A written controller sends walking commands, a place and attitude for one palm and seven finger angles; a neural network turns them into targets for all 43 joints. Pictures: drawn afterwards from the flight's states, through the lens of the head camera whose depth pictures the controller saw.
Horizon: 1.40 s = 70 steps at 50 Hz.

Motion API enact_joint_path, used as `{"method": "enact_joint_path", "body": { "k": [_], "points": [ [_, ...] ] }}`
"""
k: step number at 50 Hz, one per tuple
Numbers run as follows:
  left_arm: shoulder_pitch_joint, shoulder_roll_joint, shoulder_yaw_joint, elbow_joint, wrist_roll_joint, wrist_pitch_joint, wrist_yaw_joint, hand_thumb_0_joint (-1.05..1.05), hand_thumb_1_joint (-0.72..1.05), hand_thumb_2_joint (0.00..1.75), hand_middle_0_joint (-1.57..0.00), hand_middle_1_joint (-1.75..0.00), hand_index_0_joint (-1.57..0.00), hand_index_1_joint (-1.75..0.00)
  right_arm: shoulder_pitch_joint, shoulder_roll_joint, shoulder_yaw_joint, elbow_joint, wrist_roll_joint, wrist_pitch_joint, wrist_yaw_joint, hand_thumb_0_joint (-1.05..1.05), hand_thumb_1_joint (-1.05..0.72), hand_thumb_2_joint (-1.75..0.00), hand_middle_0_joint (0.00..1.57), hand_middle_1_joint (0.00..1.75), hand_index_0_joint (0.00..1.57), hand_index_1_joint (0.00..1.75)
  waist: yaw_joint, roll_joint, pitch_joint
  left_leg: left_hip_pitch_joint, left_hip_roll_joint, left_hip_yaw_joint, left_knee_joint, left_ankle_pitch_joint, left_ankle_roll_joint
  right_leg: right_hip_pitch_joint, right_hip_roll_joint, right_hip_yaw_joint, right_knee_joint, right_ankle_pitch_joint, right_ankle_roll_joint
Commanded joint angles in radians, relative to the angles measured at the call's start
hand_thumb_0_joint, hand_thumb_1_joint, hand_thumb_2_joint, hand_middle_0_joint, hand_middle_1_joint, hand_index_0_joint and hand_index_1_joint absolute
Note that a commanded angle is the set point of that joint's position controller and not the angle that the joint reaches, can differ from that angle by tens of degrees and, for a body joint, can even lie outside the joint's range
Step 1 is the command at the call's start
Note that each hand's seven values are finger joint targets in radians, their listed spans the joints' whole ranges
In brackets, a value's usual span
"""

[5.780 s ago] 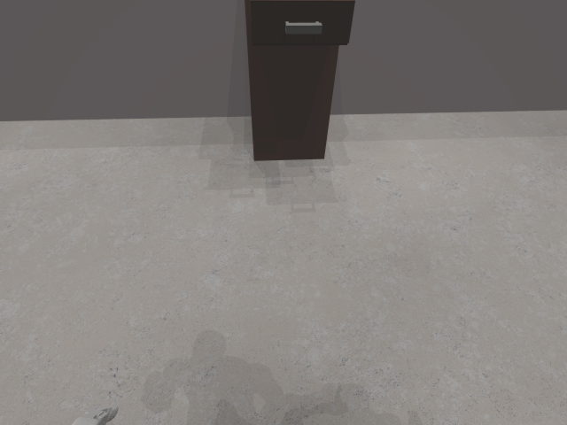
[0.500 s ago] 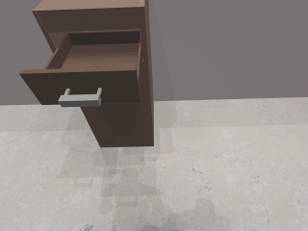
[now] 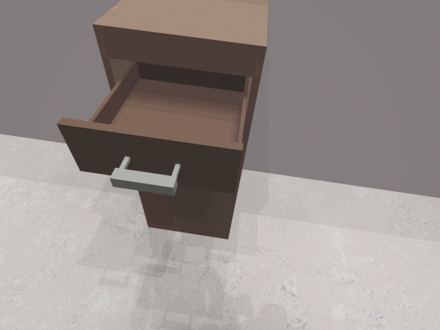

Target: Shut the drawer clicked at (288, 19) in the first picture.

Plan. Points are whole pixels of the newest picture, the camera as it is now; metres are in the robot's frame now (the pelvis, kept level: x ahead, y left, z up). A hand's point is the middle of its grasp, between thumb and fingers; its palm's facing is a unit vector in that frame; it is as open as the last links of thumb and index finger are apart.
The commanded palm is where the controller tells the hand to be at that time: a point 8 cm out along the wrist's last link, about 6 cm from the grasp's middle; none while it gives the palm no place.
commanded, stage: come to a stop and stand still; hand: left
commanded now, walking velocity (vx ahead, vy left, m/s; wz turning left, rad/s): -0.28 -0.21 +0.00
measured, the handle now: (148, 173) +0.38 +0.20 +0.05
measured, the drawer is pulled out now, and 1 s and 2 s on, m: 0.26 0.26 0.26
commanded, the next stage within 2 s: look again from close up in 0.90 s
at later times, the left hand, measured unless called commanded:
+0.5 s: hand out of the picture +0.05 +0.15 -0.16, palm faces -0.02 -0.97 -0.26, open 7.4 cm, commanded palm none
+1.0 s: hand out of the picture -0.03 +0.07 -0.17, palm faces +0.04 -0.99 -0.14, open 7.3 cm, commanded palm none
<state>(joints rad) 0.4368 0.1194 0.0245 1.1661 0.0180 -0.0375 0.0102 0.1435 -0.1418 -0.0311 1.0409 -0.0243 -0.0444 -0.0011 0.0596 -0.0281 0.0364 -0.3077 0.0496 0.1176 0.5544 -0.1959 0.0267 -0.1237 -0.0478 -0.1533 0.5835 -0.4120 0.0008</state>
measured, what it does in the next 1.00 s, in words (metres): steps on the spot: right foot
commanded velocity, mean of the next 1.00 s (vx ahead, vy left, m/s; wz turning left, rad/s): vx -0.04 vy -0.04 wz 0.00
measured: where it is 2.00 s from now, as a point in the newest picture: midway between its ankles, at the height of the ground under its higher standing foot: outside the picture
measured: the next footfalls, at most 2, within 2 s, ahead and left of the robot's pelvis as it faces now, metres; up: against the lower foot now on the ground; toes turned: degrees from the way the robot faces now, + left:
right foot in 0.46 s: +0.02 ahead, -0.17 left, +0.00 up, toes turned -6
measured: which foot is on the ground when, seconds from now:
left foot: down 0.00-1.00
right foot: up 0.00-0.44, down 0.46-1.00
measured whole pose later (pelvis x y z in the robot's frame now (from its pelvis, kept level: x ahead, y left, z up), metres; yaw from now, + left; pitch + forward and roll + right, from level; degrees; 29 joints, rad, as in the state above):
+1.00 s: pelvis -0.01 -0.08 +0.01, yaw +0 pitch -2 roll -1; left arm 0.31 0.11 0.01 1.14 0.01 0.01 0.02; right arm 0.32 -0.12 -0.02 1.18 -0.02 0.02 -0.04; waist -0.01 0.01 0.05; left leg -0.22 0.11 0.02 0.45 -0.18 -0.07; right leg -0.14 0.02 -0.11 0.43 -0.26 -0.05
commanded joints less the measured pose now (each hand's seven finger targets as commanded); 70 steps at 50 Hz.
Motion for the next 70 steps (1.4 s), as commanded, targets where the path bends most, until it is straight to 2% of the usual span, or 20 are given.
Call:
{"method": "enact_joint_path", "body": {
  "k": [1, 6, 12, 19, 21, 23, 24, 26, 31, 36, 49, 50, 51, 52, 53, 55, 57, 59, 64, 70],
  "points": [
    [0.015, 0.046, 0.000, -0.054, -0.007, 0.008, 0.032, 0.00, 0.90, 0.90, -0.20, -0.30, -0.20, -0.30, 0.190, -0.155, -0.011, 0.020, 0.004, 0.003, -0.041, 0.00, -0.90, -0.90, 0.20, 0.30, 0.20, 0.30, -0.063, 0.222, -0.074, 0.247, 0.355, -0.305, -0.231, 0.660, 0.166, -0.259, -0.043, 0.121, 0.342, -0.204, 0.008],
    [0.011, 0.064, 0.010, -0.032, -0.005, 0.056, 0.028, 0.00, 0.90, 0.90, -0.20, -0.30, -0.20, -0.30, 0.077, -0.131, -0.015, 0.006, 0.010, 0.022, -0.057, 0.00, -0.90, -0.90, 0.20, 0.30, 0.20, 0.30, -0.040, 0.080, -0.009, 0.132, 0.291, -0.190, -0.253, 0.636, 0.138, -0.195, -0.047, 0.130, 0.291, -0.042, 0.039],
    [-0.066, 0.100, 0.041, -0.108, 0.008, 0.099, 0.019, 0.00, 0.90, 0.90, -0.20, -0.30, -0.20, -0.30, 0.057, -0.170, -0.039, -0.018, 0.003, 0.047, -0.055, 0.00, -0.90, -0.90, 0.20, 0.30, 0.20, 0.30, -0.051, 0.162, -0.019, 0.090, 0.289, -0.185, -0.290, 0.309, 0.144, -0.278, -0.025, 0.153, 0.413, -0.016, 0.040],
    [-0.130, 0.092, 0.026, -0.145, 0.000, 0.071, 0.017, 0.00, 0.90, 0.90, -0.20, -0.30, -0.20, -0.30, 0.082, -0.180, -0.053, -0.005, -0.002, 0.052, -0.033, 0.00, -0.90, -0.90, 0.20, 0.30, 0.20, 0.30, -0.064, 0.218, -0.056, 0.120, 0.233, -0.192, -0.257, 0.119, 0.108, -0.147, 0.000, 0.089, 0.027, 0.027, 0.029],
    [-0.096, 0.119, 0.025, -0.128, 0.002, 0.056, 0.021, 0.00, 0.90, 0.90, -0.20, -0.30, -0.20, -0.30, 0.098, -0.166, -0.052, 0.003, 0.009, 0.053, -0.026, 0.00, -0.90, -0.90, 0.20, 0.30, 0.20, 0.30, -0.045, 0.140, -0.077, 0.071, 0.170, -0.153, -0.176, 0.092, 0.049, -0.017, 0.002, 0.087, -0.188, 0.206, 0.029],
    [-0.130, 0.211, 0.030, -0.134, 0.007, 0.036, 0.029, 0.00, 0.90, 0.90, -0.20, -0.30, -0.20, -0.30, 0.115, -0.068, -0.030, -0.010, 0.021, 0.055, -0.019, 0.00, -0.90, -0.90, 0.20, 0.30, 0.20, 0.30, -0.071, -0.139, -0.051, -0.024, 0.046, -0.037, -0.055, -0.111, -0.044, -0.014, -0.205, 0.306, -0.305, 0.327, -0.044],
    [-0.162, 0.230, 0.029, -0.145, 0.002, 0.035, 0.027, 0.00, 0.90, 0.90, -0.20, -0.30, -0.20, -0.30, 0.097, -0.059, -0.021, -0.019, 0.016, 0.061, -0.015, 0.00, -0.90, -0.90, 0.20, 0.30, 0.20, 0.30, -0.066, -0.152, -0.027, 0.008, 0.026, -0.039, -0.026, -0.193, -0.053, -0.108, -0.261, 0.317, -0.337, 0.307, -0.092],
    [-0.198, 0.197, 0.023, -0.140, 0.002, 0.031, 0.030, 0.00, 0.90, 0.90, -0.20, -0.30, -0.20, -0.30, 0.094, -0.060, -0.020, -0.001, 0.006, 0.073, -0.016, 0.00, -0.90, -0.90, 0.20, 0.30, 0.20, 0.30, -0.071, -0.217, -0.005, 0.035, 0.036, -0.060, 0.027, -0.189, -0.053, -0.148, -0.202, 0.281, -0.342, 0.294, -0.109],
    [-0.186, 0.142, 0.009, -0.117, -0.017, 0.030, 0.029, 0.00, 0.90, 0.90, -0.20, -0.30, -0.20, -0.30, 0.208, -0.073, -0.006, 0.082, 0.011, 0.052, -0.025, 0.00, -0.90, -0.90, 0.20, 0.30, 0.20, 0.30, -0.079, -0.038, 0.018, 0.134, 0.058, -0.103, -0.125, 0.120, -0.044, -0.131, -0.093, 0.170, -0.252, 0.267, -0.046],
    [-0.164, 0.147, 0.013, -0.098, -0.013, 0.041, 0.028, 0.00, 0.90, 0.90, -0.20, -0.30, -0.20, -0.30, 0.209, -0.061, 0.000, 0.101, 0.008, 0.063, -0.027, 0.00, -0.90, -0.90, 0.20, 0.30, 0.20, 0.30, -0.071, 0.028, 0.113, 0.128, 0.053, -0.092, -0.130, 0.026, -0.051, -0.203, -0.087, 0.216, -0.350, 0.032, -0.041],
    [-0.100, 0.106, 0.012, -0.066, -0.013, 0.030, 0.025, 0.00, 0.90, 0.90, -0.20, -0.30, -0.20, -0.30, 0.241, -0.038, 0.004, 0.110, 0.009, 0.048, -0.036, 0.00, -0.90, -0.90, 0.20, 0.30, 0.20, 0.30, -0.068, 0.045, 0.068, 0.119, 0.059, -0.098, -0.156, 0.048, -0.048, -0.143, -0.071, 0.190, -0.334, 0.090, -0.042],
    [0.020, 0.134, 0.006, -0.038, 0.006, -0.006, 0.064, 0.00, 0.90, 0.90, -0.20, -0.30, -0.20, -0.30, 0.093, -0.067, 0.009, 0.028, 0.012, 0.027, -0.026, 0.00, -0.90, -0.90, 0.20, 0.30, 0.20, 0.30, 0.003, -0.037, 0.098, -0.046, 0.025, -0.062, 0.098, -0.092, -0.076, -0.092, -0.159, 0.324, -0.297, 0.715, 0.037],
    [-0.003, 0.167, 0.008, -0.063, 0.008, -0.017, 0.065, 0.00, 0.90, 0.90, -0.20, -0.30, -0.20, -0.30, 0.138, -0.041, 0.013, -0.036, 0.015, 0.028, -0.028, 0.00, -0.90, -0.90, 0.20, 0.30, 0.20, 0.30, -0.067, -0.052, 0.030, -0.054, 0.011, -0.088, 0.101, -0.164, -0.054, 0.027, -0.227, 0.289, -0.217, 1.132, 0.012],
    [-0.004, 0.158, 0.010, -0.081, 0.005, -0.013, 0.061, 0.00, 0.90, 0.90, -0.20, -0.30, -0.20, -0.30, 0.190, -0.010, 0.009, -0.028, 0.017, 0.026, -0.033, 0.00, -0.90, -0.90, 0.20, 0.30, 0.20, 0.30, -0.067, -0.051, -0.082, -0.026, 0.000, -0.063, 0.089, -0.169, -0.026, 0.105, -0.208, 0.226, -0.149, 1.219, -0.009],
    [-0.006, 0.150, 0.008, -0.080, 0.004, -0.009, 0.061, 0.00, 0.90, 0.90, -0.20, -0.30, -0.20, -0.30, 0.209, -0.013, 0.007, -0.016, 0.022, 0.021, -0.032, 0.00, -0.90, -0.90, 0.20, 0.30, 0.20, 0.30, -0.071, -0.077, -0.147, 0.004, -0.008, -0.061, 0.036, -0.131, -0.033, 0.138, -0.174, 0.178, -0.108, 1.149, -0.064],
    [-0.044, 0.131, 0.002, -0.102, -0.002, -0.004, 0.052, 0.00, 0.90, 0.90, -0.20, -0.30, -0.20, -0.30, 0.234, -0.035, 0.007, -0.004, 0.023, 0.020, -0.031, 0.00, -0.90, -0.90, 0.20, 0.30, 0.20, 0.30, -0.082, -0.077, -0.156, 0.098, -0.005, -0.085, -0.059, 0.009, -0.030, 0.065, -0.125, 0.168, -0.108, 0.737, -0.066],
    [-0.043, 0.082, -0.005, -0.105, -0.001, 0.013, 0.050, 0.00, 0.90, 0.90, -0.20, -0.30, -0.20, -0.30, 0.238, -0.080, 0.005, -0.001, 0.012, 0.011, -0.032, 0.00, -0.90, -0.90, 0.20, 0.30, 0.20, 0.30, -0.068, 0.039, -0.053, 0.094, 0.083, -0.155, -0.080, 0.221, 0.001, -0.055, -0.056, 0.139, -0.116, 0.372, -0.040],
    [-0.031, 0.074, -0.007, -0.110, 0.007, 0.028, 0.047, 0.00, 0.90, 0.90, -0.20, -0.30, -0.20, -0.30, 0.202, -0.093, 0.005, -0.016, 0.010, 0.021, -0.032, 0.00, -0.90, -0.90, 0.20, 0.30, 0.20, 0.30, -0.054, 0.115, 0.075, -0.015, 0.088, -0.196, -0.136, 0.067, 0.017, -0.115, -0.035, 0.139, -0.155, 0.142, -0.040],
    [-0.017, 0.088, -0.013, -0.118, 0.009, 0.033, 0.033, 0.00, 0.90, 0.90, -0.20, -0.30, -0.20, -0.30, 0.179, -0.115, 0.005, -0.046, 0.007, 0.028, -0.025, 0.00, -0.90, -0.90, 0.20, 0.30, 0.20, 0.30, -0.052, 0.120, 0.136, -0.120, 0.071, -0.267, -0.280, -0.294, 0.024, -0.115, -0.021, 0.127, -0.152, 0.083, -0.031],
    [0.008, 0.092, -0.012, -0.133, 0.013, 0.040, 0.024, 0.00, 0.90, 0.90, -0.20, -0.30, -0.20, -0.30, 0.158, -0.155, -0.005, -0.067, 0.006, 0.032, -0.022, 0.00, -0.90, -0.90, 0.20, 0.30, 0.20, 0.30, -0.040, 0.109, 0.074, -0.126, 0.093, -0.319, -0.361, -0.409, 0.041, -0.080, -0.009, 0.102, -0.114, 0.095, -0.021]
  ]
}}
